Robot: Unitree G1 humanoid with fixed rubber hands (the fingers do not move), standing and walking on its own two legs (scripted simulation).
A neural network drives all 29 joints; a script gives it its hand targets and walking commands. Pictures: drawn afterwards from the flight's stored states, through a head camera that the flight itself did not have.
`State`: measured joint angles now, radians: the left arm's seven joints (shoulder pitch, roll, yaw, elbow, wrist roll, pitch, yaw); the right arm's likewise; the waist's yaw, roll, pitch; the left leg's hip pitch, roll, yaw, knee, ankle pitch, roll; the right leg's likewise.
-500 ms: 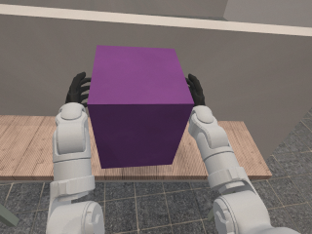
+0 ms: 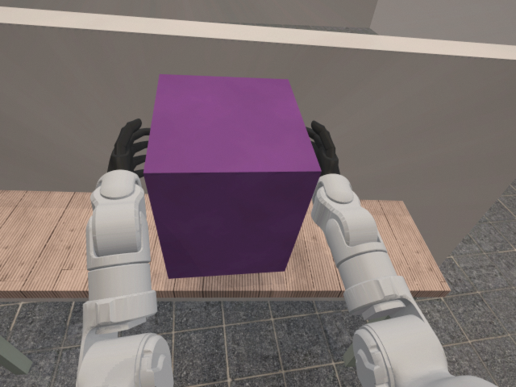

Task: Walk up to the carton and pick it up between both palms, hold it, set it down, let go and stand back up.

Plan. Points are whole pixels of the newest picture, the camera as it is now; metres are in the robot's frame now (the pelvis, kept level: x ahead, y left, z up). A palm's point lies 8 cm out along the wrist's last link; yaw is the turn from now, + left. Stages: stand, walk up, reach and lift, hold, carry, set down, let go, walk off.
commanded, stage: hold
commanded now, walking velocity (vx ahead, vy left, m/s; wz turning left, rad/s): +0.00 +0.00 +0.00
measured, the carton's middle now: (227, 180) +0.39 +0.01 +0.14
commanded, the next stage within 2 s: none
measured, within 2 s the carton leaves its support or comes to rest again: neither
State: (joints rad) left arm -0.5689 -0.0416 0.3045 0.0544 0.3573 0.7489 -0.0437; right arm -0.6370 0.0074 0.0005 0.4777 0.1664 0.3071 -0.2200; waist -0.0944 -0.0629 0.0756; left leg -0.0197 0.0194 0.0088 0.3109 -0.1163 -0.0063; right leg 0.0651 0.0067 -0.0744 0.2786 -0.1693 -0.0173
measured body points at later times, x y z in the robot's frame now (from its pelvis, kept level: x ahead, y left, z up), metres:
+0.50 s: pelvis +0.00 +0.00 +0.00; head -0.04 +0.03 +0.45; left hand +0.37 +0.16 +0.18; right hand +0.37 -0.13 +0.18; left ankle +0.05 +0.12 -0.75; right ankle +0.00 -0.10 -0.75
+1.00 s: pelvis +0.00 +0.00 +0.00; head -0.05 +0.03 +0.45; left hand +0.37 +0.17 +0.19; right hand +0.37 -0.13 +0.19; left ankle +0.05 +0.12 -0.75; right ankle +0.00 -0.10 -0.75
